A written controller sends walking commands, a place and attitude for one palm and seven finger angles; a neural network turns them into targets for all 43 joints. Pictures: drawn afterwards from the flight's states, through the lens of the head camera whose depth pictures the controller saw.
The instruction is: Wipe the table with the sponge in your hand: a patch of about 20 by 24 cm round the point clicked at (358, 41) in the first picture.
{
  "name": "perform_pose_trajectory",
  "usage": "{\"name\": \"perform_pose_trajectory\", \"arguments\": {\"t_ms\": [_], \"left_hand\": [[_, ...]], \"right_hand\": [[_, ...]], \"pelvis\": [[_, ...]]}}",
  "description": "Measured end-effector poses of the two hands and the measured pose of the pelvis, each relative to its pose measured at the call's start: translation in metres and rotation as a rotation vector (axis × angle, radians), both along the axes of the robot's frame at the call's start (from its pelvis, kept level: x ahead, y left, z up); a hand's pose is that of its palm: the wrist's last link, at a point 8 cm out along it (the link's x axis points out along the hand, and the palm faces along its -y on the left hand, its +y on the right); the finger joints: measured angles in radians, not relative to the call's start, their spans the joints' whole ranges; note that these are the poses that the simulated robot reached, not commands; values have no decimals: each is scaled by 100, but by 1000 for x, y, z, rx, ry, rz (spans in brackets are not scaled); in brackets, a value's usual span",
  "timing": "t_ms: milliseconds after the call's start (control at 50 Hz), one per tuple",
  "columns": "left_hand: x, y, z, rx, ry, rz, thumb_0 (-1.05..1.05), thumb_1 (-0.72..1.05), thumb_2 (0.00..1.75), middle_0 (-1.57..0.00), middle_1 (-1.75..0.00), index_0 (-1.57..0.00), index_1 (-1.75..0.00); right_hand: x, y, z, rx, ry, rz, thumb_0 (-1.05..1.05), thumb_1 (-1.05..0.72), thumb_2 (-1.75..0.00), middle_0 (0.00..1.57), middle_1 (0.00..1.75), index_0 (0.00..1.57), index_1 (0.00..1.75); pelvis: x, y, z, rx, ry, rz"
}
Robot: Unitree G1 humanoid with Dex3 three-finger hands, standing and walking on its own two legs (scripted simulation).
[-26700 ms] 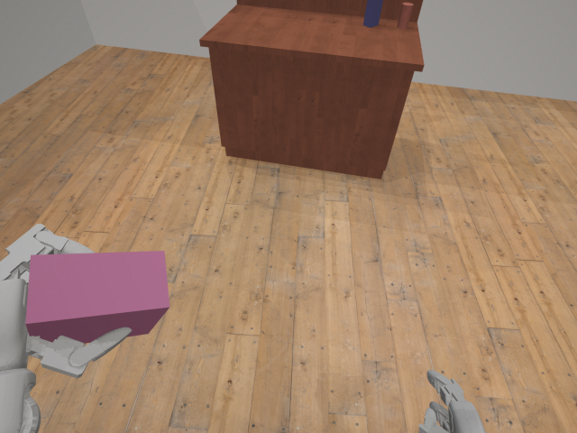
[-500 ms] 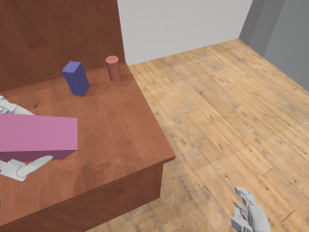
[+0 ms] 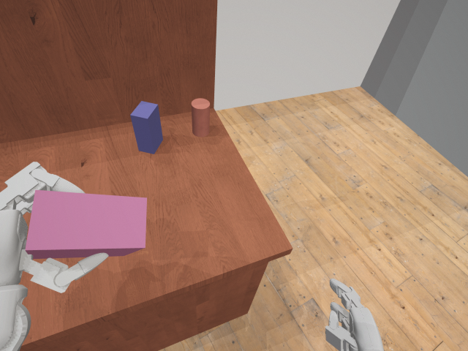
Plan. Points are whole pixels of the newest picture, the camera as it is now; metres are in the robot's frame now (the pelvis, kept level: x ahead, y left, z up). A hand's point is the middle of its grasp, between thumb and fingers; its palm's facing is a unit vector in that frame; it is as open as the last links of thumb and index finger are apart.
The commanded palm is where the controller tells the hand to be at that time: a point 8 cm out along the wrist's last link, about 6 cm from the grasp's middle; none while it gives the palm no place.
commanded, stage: come to a stop and stand still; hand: left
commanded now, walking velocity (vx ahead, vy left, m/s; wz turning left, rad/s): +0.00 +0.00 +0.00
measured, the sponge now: (103, 229) +0.23 +0.20 +0.14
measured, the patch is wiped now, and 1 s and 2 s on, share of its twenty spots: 0.00 0.00 0.00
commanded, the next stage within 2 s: look again from close up in 0.24 s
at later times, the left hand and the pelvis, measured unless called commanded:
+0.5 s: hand (57, 221) +0.23 +0.25 +0.15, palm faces +0.34 -0.86 -0.38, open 10.3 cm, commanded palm +0.17 +0.29 +0.17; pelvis +0.01 +0.01 +0.00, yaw +0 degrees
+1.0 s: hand (70, 244) +0.21 +0.23 +0.14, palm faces +0.20 -0.79 -0.59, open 10.3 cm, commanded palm +0.16 +0.28 +0.17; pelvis +0.00 -0.02 -0.01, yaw +0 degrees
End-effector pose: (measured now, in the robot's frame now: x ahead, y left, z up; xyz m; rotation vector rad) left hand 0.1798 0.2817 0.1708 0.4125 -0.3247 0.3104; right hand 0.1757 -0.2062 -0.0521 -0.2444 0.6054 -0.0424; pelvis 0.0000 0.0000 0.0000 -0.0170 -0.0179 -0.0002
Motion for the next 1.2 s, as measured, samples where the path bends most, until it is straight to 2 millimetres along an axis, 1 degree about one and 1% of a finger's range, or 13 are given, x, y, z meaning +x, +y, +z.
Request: {"name": "perform_pose_trajectory", "arguments": {"t_ms": [120,200,460,700,760,800,840,880,940,1000,1040,1120,1200], "left_hand": [[0,16,1,18,8,21,-2,-52,103,-69,-134,-73,-132],[1,21,0,10,6,32,-2,-52,103,-69,-134,-73,-132],[9,15,-2,34,41,-2,-2,-52,103,-69,-134,-73,-132],[9,8,-1,23,49,5,-2,-52,103,-69,-134,-73,-132],[23,17,24,190,1,-7,-2,-53,103,-70,-133,-73,-131],[33,31,37,174,-2,41,-2,-53,103,-70,-133,-74,-131],[35,41,41,120,50,87,-2,-53,103,-70,-133,-74,-131],[31,38,35,126,140,104,-2,-52,103,-69,-134,-73,-132],[16,15,15,173,266,48,-1,-52,103,-69,-134,-73,-132],[-5,-9,-2,195,297,-22,-1,-52,103,-69,-134,-73,-132],[-17,-17,-4,229,267,-13,-2,-52,103,-69,-133,-73,-132],[-33,-13,4,302,170,118,-2,-53,103,-70,-133,-73,-131],[-34,-1,7,323,200,241,-2,-53,103,-70,-133,-74,-131]], "right_hand": [[2,6,1,-16,13,4,1,-90,-90,21,30,20,31],[-1,6,-2,-26,40,0,1,-90,-90,21,30,20,30],[-12,-2,-11,-25,90,-48,1,-90,-90,21,30,20,30],[-4,-13,-9,-34,77,-59,1,-90,-90,20,30,20,30],[-1,-11,-13,-61,87,21,1,-90,-90,20,30,20,30],[2,-13,-20,-55,104,61,1,-90,-90,20,30,20,30],[6,-19,-23,-28,102,51,1,-90,-90,21,30,20,30],[10,-24,-23,-3,85,36,1,-90,-90,21,30,20,31],[14,-33,-22,10,62,27,1,-90,-90,21,30,20,31],[16,-42,-23,-14,55,28,1,-90,-90,21,30,20,30],[16,-48,-26,-33,62,36,1,-90,-90,21,30,20,30],[13,-59,-36,-51,89,50,1,-90,-90,20,30,20,30],[7,-68,-49,-41,112,36,1,-90,-90,20,30,20,30]], "pelvis": [[1,8,0,-4,0,2],[2,12,1,-5,2,4],[6,12,1,-9,9,3],[9,7,1,-8,9,5],[7,1,-2,3,6,33],[5,-3,-5,14,6,25],[5,-5,-5,14,2,8],[5,-7,-5,14,3,-3],[3,-12,-7,17,6,-9],[0,-20,-10,19,15,0],[-3,-28,-13,19,19,11],[-8,-42,-20,14,27,42],[-12,-52,-23,15,26,58]]}}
